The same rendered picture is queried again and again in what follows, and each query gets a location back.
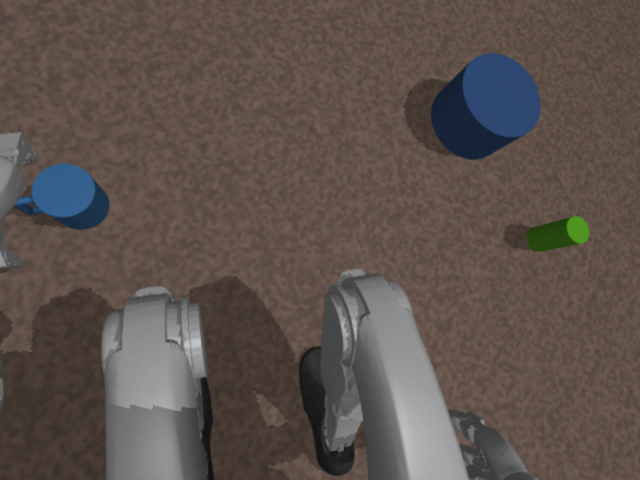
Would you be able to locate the right robot hand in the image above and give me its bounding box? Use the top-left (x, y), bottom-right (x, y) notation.
top-left (448, 410), bottom-right (528, 480)

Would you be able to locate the left robot hand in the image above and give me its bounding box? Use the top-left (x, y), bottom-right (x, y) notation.
top-left (0, 132), bottom-right (38, 269)

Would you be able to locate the right robot foot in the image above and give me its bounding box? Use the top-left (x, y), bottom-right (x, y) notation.
top-left (299, 347), bottom-right (355, 476)

